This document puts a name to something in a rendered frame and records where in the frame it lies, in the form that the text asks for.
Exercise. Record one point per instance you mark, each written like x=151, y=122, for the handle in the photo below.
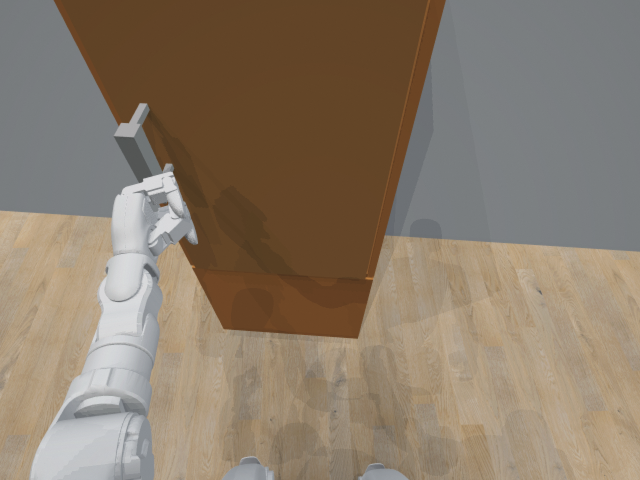
x=136, y=148

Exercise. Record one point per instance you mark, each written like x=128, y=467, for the left robot upper arm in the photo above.
x=106, y=447

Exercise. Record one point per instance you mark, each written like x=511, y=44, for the cupboard door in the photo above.
x=280, y=117

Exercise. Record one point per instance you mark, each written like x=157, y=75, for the robot left hand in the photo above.
x=135, y=228

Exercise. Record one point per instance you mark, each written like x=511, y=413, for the robot left forearm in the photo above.
x=116, y=374

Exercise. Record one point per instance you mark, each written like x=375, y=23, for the robot left shin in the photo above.
x=249, y=460

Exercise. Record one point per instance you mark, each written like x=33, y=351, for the robot shin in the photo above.
x=375, y=466
x=249, y=460

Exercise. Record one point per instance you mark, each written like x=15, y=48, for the robot right shin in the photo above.
x=375, y=466

